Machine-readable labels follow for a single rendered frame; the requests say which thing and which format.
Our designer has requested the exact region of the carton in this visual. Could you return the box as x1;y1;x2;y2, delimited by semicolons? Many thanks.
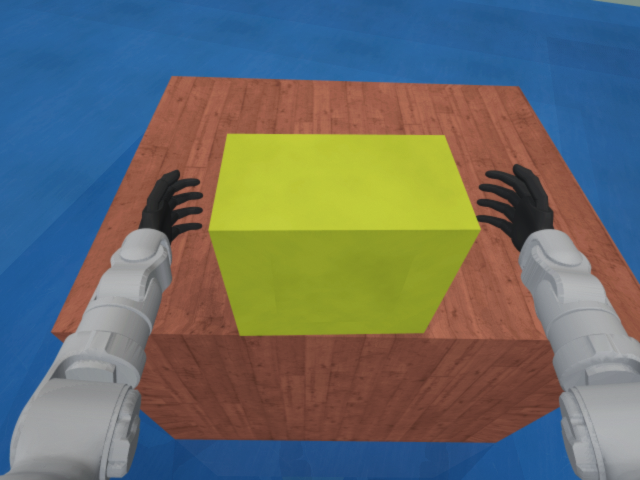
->
208;134;481;336

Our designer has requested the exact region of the right robot upper arm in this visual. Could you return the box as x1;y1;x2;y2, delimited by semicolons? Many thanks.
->
559;382;640;480

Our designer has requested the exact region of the robot left hand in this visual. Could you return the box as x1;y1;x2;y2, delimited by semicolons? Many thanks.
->
138;170;203;246

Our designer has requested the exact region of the pedestal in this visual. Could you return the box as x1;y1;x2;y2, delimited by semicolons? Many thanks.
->
51;76;640;443

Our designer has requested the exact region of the robot left forearm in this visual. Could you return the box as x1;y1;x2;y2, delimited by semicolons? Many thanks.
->
10;228;172;468

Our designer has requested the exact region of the robot right hand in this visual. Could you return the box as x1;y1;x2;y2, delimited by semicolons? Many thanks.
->
476;164;554;252

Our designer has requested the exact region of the robot right forearm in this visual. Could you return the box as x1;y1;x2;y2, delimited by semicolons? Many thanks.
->
518;229;640;392

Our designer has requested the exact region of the left robot upper arm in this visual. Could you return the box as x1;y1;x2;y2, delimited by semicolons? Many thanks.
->
0;378;141;480

